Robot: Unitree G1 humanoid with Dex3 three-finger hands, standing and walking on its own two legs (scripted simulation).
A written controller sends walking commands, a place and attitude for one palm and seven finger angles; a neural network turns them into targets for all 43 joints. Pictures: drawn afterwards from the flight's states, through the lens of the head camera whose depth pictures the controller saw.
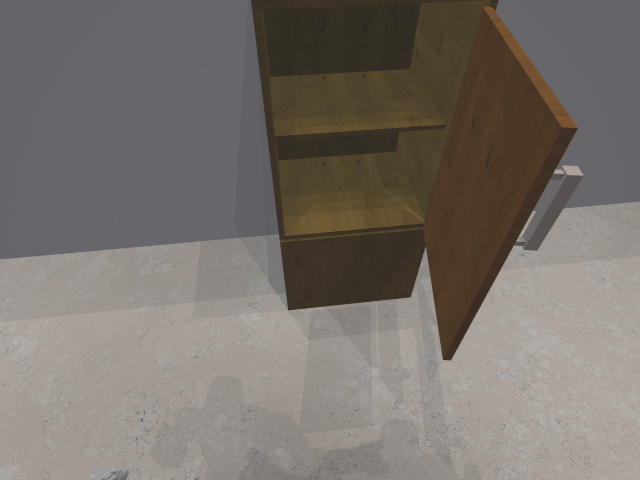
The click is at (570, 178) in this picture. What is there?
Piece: cupboard door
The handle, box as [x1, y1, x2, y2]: [514, 165, 583, 250]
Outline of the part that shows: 577,166 562,165 558,170 555,169 550,178 554,179 522,237 518,237 514,245 521,245 523,249 536,250 583,175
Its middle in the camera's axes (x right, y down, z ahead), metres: +0.33 -0.04 +0.59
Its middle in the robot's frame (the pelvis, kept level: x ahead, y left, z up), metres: +0.50 -0.30 +0.07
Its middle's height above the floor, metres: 0.84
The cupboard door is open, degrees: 79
